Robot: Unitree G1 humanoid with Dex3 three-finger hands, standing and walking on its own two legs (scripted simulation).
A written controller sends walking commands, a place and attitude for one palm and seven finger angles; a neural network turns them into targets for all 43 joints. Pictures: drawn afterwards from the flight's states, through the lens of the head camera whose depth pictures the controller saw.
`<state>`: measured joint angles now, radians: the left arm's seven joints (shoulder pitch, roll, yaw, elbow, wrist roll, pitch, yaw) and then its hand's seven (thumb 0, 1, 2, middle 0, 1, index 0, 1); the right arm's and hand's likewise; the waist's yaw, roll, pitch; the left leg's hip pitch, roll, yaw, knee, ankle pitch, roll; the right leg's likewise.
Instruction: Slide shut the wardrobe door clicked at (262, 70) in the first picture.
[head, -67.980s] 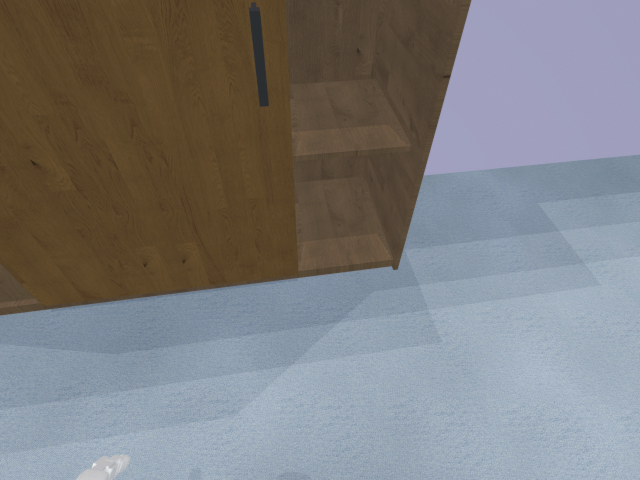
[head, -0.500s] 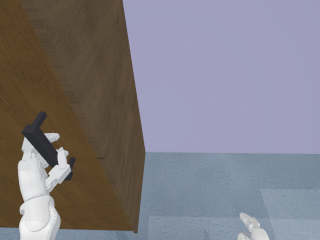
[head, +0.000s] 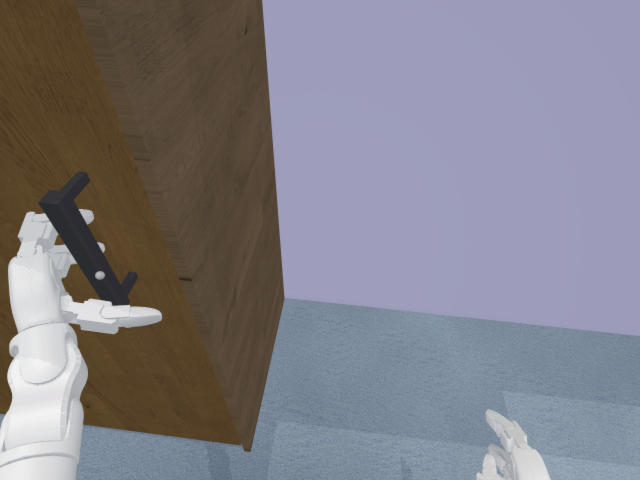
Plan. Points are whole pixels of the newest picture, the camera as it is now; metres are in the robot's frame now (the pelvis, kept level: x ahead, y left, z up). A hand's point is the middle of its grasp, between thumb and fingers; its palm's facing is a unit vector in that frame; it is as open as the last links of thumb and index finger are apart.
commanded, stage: loosen the grip on the handle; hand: left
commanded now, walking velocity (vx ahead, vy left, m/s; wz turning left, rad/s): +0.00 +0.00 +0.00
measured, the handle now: (100, 248) +0.33 +0.32 +0.12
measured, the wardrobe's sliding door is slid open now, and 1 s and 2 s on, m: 0.00 0.00 0.00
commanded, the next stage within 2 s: slip the hand off the handle in 0.08 s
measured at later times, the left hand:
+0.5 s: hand (62, 279) +0.28 +0.35 +0.12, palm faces +0.55 -0.81 -0.20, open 14.6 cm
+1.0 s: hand (24, 304) +0.24 +0.37 +0.11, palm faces +0.53 -0.82 -0.21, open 14.7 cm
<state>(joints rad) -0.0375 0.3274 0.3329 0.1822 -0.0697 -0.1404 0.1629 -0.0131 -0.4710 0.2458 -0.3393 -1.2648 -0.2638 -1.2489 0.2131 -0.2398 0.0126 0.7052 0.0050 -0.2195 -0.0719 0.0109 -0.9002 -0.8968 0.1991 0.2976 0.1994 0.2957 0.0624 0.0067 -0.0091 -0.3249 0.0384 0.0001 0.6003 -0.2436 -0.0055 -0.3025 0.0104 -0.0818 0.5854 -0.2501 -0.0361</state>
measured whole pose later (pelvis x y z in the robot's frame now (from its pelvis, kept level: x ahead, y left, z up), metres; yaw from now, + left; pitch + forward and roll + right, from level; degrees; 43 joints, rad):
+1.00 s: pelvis +0.03 +0.03 -0.01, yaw -1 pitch +3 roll -1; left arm 0.23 0.39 0.52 0.04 -0.23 -0.15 -0.03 -0.02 -0.55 0.20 -0.26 -1.15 -0.25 -1.15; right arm 0.27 -0.23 0.02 0.68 0.01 -0.25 -0.10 0.01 -0.90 -0.90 0.20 0.30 0.20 0.30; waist 0.07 0.01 -0.08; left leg -0.44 0.00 0.02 0.71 -0.33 0.02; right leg -0.41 -0.02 -0.05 0.68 -0.32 0.01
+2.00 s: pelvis +0.04 +0.03 -0.01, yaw -1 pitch -1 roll -2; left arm 0.41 0.50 0.59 -0.11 -0.48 0.01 -0.52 -0.02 -0.55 0.20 -0.26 -1.15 -0.25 -1.15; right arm 0.26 -0.24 0.07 0.61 0.08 -0.43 -0.13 0.01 -0.90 -0.90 0.20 0.30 0.20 0.30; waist 0.07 0.04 -0.08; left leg -0.34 0.03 0.00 0.72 -0.36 0.02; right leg -0.29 0.01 -0.06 0.63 -0.33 0.00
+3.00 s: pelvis +0.05 +0.03 +0.01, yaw -2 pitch -4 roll -1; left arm 0.43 0.36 0.35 -0.40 -0.06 -0.08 0.10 0.01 0.84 0.88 -0.21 -0.33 -0.21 -0.33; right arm 0.22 -0.22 0.00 0.64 -0.01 -0.18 -0.07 0.01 -0.90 -0.90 0.20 0.30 0.20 0.30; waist 0.08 0.04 0.02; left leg -0.13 0.01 0.04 0.47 -0.27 0.02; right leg -0.12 -0.01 -0.02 0.44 -0.25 0.00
